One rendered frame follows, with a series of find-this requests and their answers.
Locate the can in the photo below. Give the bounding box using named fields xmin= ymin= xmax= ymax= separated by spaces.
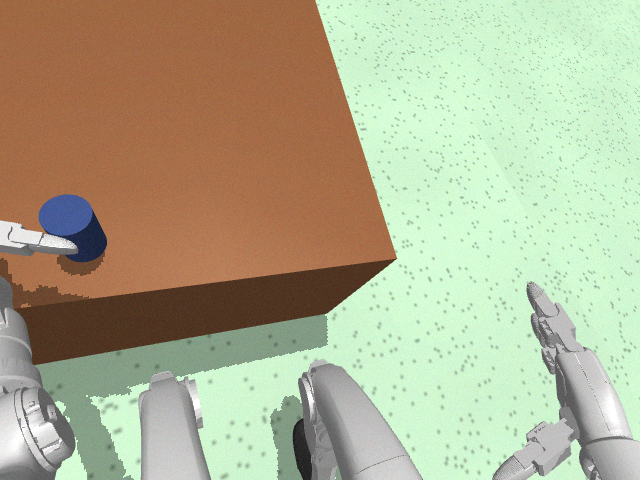
xmin=38 ymin=194 xmax=107 ymax=262

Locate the left robot arm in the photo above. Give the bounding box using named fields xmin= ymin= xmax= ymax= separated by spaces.
xmin=0 ymin=276 xmax=76 ymax=480

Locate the right robot foot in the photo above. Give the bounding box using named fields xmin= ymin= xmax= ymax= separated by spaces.
xmin=293 ymin=419 xmax=313 ymax=480

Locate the right robot hand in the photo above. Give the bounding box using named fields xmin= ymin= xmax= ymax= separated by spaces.
xmin=492 ymin=281 xmax=633 ymax=480

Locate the left robot hand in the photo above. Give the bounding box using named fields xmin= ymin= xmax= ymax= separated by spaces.
xmin=0 ymin=220 xmax=78 ymax=256

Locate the right robot arm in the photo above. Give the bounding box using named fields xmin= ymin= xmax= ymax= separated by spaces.
xmin=579 ymin=437 xmax=640 ymax=480

